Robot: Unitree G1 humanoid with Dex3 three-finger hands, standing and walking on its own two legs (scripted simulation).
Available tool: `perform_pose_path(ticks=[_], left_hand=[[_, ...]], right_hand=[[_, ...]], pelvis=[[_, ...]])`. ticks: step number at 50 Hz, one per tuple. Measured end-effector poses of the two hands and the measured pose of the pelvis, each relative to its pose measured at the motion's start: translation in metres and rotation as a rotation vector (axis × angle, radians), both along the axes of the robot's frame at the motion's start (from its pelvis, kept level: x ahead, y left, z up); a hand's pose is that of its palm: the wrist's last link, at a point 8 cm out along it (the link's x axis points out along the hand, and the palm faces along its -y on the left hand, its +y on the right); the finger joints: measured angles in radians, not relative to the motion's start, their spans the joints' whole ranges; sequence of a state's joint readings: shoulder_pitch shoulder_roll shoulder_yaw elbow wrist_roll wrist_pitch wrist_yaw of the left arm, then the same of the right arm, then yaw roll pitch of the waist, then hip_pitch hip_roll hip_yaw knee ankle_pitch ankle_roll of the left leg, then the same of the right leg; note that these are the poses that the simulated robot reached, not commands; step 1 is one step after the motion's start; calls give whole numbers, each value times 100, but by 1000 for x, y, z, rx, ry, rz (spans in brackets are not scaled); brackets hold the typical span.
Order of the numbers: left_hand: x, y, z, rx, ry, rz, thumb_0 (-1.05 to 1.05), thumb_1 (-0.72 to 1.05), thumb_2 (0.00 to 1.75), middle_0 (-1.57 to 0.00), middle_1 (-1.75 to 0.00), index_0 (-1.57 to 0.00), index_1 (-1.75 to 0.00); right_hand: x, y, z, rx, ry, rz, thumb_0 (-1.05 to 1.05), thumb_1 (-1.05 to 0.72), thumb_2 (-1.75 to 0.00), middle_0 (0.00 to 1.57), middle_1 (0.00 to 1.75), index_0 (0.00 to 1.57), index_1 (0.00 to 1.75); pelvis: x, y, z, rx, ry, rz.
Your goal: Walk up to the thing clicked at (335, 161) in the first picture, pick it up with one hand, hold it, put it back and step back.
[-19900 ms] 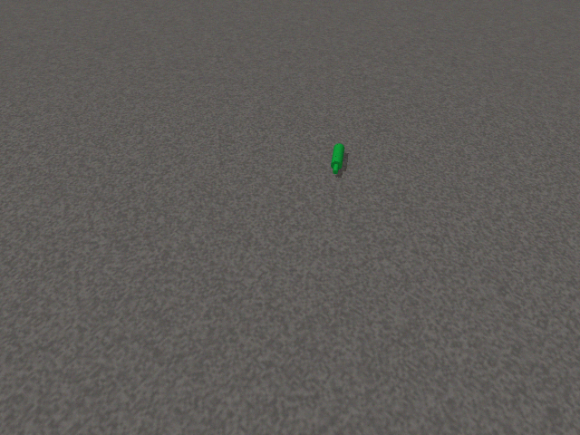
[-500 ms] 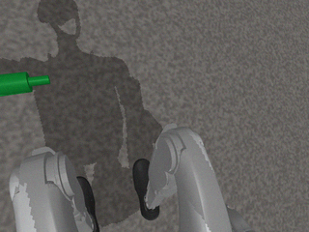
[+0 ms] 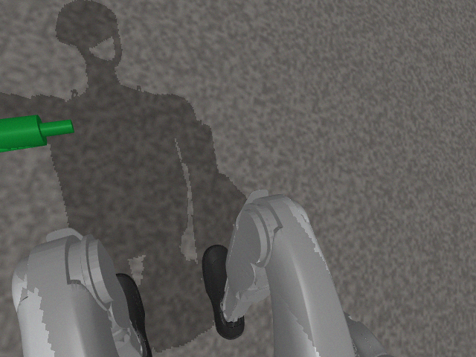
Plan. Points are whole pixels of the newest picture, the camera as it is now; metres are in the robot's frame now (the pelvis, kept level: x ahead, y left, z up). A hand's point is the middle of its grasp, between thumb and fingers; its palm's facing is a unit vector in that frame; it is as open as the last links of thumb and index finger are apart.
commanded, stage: rise first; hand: left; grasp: from above
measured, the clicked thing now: (10, 134) +0.50 +0.31 -0.29
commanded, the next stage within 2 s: approach in 0.54 s
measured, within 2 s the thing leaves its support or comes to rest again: neither
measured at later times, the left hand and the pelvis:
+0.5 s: hand out of the picture +0.45 +0.37 -0.18, palm faces -0.46 -0.10 -0.88, open 14.1 cm; pelvis +0.00 +0.00 +0.00, yaw +0 degrees
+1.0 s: hand out of the picture +0.50 +0.30 -0.18, palm faces -0.40 -0.08 -0.91, open 14.2 cm; pelvis +0.00 +0.00 +0.00, yaw +0 degrees
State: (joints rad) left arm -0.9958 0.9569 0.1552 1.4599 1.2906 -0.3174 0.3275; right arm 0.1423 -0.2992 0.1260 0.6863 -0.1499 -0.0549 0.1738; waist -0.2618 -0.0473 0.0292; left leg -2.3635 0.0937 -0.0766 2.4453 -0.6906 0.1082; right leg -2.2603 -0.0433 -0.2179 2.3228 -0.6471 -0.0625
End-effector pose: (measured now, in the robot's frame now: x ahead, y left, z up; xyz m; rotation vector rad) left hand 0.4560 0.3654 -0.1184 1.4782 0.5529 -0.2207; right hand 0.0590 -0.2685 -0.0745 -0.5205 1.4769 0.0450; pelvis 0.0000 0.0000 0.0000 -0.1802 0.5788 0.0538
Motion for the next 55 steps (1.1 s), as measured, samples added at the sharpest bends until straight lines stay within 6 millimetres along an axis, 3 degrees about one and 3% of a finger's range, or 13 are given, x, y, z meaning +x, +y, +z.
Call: perform_pose_path(ticks=[13,37,41,47,55], left_hand=[[5,0,-3,0,-25,-6,0,-52,101,-11,-97,-10,-98],[0,2,4,2,-9,-21,0,-52,101,-12,-94,-11,-97],[4,-9,0,-1,8,-51,0,-54,102,-10,-96,-9,-99],[29,-43,-3,-30,-47,-116,0,-56,104,-9,-99,-8,-101],[56,-69,-3,5,-108,-76,0,-57,105,-9,-98,-7,-101]], right_hand=[[-7,3,-2,1,15,-7,0,-92,-90,20,30,20,30],[9,1,3,2,-11,14,0,-91,-90,20,30,20,30],[6,2,2,2,-6,15,0,-91,-90,20,30,20,30],[-3,5,5,-6,-7,7,0,-91,-89,20,30,20,30],[-28,8,7,10,-13,-56,0,-91,-89,20,30,20,30]], pelvis=[[1,1,-4,-7,0,-6],[1,2,2,-3,8,4],[1,2,2,0,8,5],[1,1,-1,0,11,3],[2,0,-3,-1,23,-9]])
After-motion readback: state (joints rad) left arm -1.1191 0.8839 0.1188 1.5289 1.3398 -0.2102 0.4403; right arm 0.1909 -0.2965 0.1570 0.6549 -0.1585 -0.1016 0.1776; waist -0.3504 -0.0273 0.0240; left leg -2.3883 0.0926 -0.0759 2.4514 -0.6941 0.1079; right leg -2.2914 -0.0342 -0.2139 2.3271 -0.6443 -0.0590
